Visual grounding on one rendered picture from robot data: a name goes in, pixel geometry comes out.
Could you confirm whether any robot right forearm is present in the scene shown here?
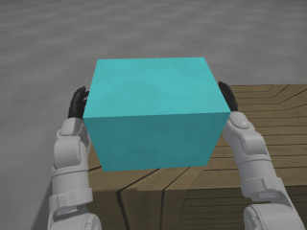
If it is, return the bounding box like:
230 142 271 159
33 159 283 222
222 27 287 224
223 111 306 230

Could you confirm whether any pedestal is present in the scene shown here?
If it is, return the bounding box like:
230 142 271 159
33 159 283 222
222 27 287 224
85 83 307 230

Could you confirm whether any robot right upper arm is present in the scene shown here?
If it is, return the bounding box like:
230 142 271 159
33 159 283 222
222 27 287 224
244 202 304 230

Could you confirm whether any robot left upper arm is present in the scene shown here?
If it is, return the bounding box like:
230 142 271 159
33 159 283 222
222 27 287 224
50 213 102 230

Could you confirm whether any carton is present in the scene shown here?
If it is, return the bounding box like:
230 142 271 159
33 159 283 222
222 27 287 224
83 57 231 172

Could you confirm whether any robot right hand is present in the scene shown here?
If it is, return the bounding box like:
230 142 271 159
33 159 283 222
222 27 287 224
218 81 238 112

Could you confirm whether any robot left forearm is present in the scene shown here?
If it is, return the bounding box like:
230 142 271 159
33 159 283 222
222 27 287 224
47 117 93 230

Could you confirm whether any robot left hand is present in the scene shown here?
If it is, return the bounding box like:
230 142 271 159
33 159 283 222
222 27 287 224
67 86 89 120

